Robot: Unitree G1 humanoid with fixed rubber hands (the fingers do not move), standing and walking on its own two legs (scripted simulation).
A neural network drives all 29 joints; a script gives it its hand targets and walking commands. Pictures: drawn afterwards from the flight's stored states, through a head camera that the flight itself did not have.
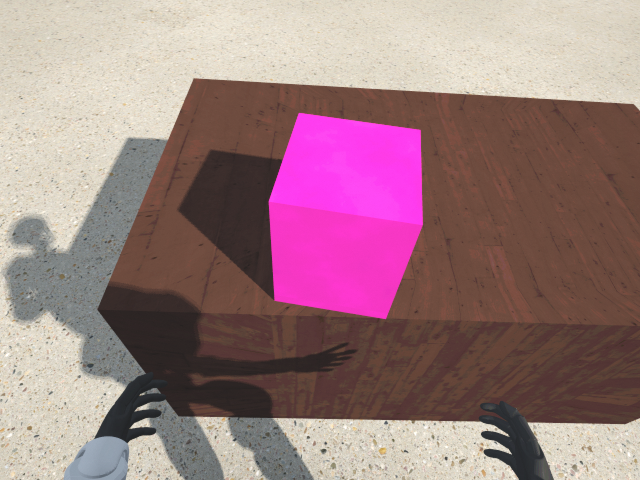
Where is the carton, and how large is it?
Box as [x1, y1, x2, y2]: [269, 113, 422, 318]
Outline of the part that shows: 299,113 269,199 274,299 279,301 385,318 422,225 420,130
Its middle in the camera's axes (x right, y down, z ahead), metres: +0.04 -0.03 +0.66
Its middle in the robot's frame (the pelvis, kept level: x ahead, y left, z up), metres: +0.51 -0.02 -0.02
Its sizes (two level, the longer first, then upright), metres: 0.210 0.200 0.250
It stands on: a pedestal, 0.63 m high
